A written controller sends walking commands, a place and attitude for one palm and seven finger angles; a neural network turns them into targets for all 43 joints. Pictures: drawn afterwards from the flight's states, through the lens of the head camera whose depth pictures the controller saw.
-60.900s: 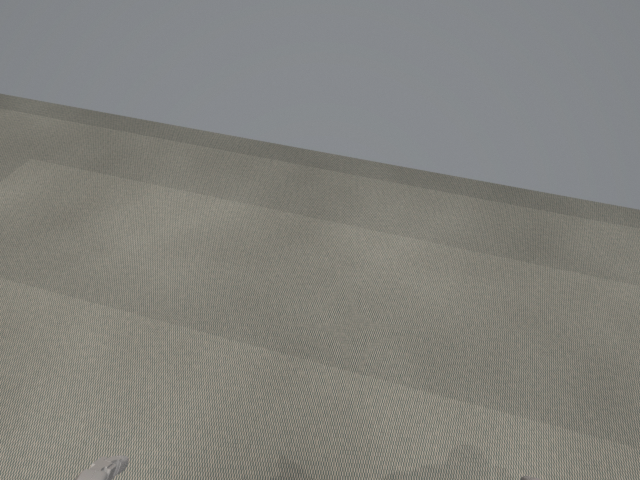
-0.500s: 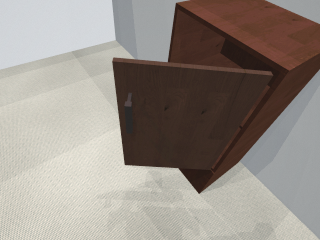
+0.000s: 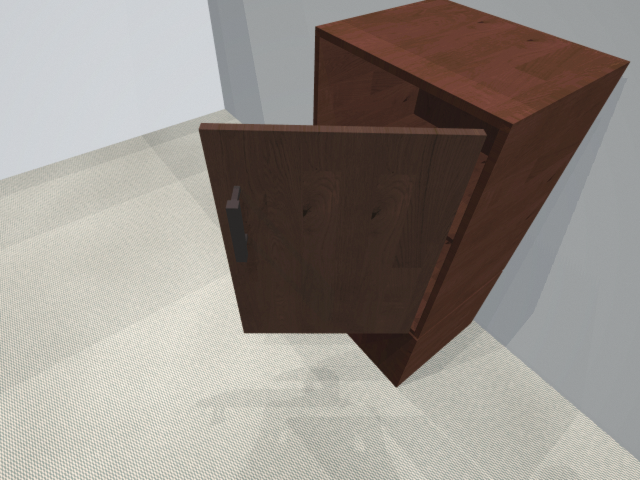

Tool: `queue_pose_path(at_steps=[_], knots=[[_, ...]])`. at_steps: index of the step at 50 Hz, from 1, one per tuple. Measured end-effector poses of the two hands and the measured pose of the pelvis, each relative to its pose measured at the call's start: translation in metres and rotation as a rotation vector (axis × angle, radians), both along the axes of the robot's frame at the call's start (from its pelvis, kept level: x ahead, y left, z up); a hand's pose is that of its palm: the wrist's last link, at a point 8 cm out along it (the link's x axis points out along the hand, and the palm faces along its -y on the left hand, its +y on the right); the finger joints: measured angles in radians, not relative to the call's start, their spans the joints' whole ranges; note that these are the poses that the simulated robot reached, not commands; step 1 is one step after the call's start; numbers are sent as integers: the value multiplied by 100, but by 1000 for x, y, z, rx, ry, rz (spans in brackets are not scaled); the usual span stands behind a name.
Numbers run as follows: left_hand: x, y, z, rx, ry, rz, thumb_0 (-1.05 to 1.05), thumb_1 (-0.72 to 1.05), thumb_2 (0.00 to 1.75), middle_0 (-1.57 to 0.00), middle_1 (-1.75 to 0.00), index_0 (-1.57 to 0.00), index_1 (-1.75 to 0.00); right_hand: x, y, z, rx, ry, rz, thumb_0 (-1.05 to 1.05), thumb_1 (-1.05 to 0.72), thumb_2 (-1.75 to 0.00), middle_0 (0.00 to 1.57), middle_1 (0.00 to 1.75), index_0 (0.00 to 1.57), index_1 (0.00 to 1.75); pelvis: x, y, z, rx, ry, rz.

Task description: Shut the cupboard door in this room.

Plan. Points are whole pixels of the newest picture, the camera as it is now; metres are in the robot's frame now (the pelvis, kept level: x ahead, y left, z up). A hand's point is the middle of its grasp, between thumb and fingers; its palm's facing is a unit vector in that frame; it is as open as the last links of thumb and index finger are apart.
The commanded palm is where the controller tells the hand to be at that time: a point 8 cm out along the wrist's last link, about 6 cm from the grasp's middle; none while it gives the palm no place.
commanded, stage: come to a stop and stand still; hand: left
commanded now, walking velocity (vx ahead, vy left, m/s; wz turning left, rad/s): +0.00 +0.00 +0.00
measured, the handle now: (239, 225) +0.51 +0.17 +0.00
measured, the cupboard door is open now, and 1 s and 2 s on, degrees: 53 53 53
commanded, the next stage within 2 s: look again from close up in 0.20 s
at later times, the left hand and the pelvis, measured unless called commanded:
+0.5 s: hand out of the picture -0.01 +0.18 -0.18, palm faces +0.06 -0.98 -0.21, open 7.4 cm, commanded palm none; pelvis -0.01 +0.01 -0.01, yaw +2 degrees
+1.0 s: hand out of the picture -0.03 +0.24 -0.18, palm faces +0.03 -0.97 -0.22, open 7.4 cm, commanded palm none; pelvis -0.03 +0.04 -0.01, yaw +1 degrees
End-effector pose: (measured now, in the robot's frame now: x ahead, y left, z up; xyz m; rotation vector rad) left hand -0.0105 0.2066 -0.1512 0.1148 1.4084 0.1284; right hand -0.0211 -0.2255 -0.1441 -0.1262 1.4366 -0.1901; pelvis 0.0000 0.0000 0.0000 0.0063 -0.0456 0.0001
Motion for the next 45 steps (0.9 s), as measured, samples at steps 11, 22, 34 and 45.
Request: queue_pose_path(at_steps=[11, 22, 34, 45], knots=[[-24, -16, -4, -38, 58, 24, 1, 91, 90, -20, -30, -20, -30, -47, 10, 3, 13, 113, -28, 1, -91, -90, 20, 30, 20, 30, -6, -4, 0, -8, 7, 6], [-13, 11, -1, 32, -24, 18, 1, 90, 90, -20, -30, -20, -30, -2, 21, -12, 35, -31, 26, 1, -91, -90, 20, 30, 20, 30, -9, 6, -8, -26, 17, 34], [16, 51, 0, 75, -164, 1, 1, 90, 90, -20, -30, -20, -30, 63, 14, 1, -32, -243, 83, 2, -93, -90, 20, 30, 20, 30, -14, 24, -12, -23, -3, 18], [-7, 73, 0, 68, -126, -14, 1, 90, 90, -20, -30, -20, -30, 62, 18, 14, -63, -250, 118, 1, -91, -90, 20, 30, 20, 30, -30, 38, -8, -29, 1, 17]])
